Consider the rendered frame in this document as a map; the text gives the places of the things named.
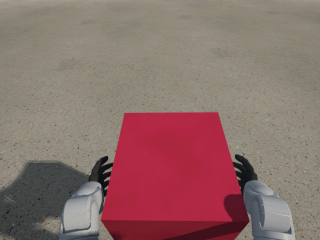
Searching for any left robot forearm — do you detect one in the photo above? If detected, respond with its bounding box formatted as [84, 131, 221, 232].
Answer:
[59, 181, 104, 240]

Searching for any right robot forearm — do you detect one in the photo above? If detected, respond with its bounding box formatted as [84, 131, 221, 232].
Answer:
[243, 180, 296, 240]

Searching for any robot left hand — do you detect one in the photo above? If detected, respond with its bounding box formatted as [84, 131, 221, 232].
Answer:
[88, 156, 113, 197]

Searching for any carton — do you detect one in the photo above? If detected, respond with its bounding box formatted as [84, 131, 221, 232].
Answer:
[101, 112, 250, 240]

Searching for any robot right hand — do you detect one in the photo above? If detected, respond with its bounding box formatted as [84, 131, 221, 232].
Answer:
[232, 154, 258, 197]

